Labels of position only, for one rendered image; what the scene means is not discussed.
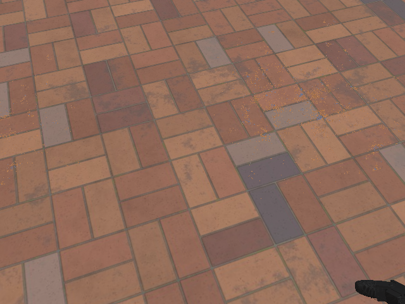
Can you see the robot right hand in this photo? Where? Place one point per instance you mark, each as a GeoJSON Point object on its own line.
{"type": "Point", "coordinates": [391, 292]}

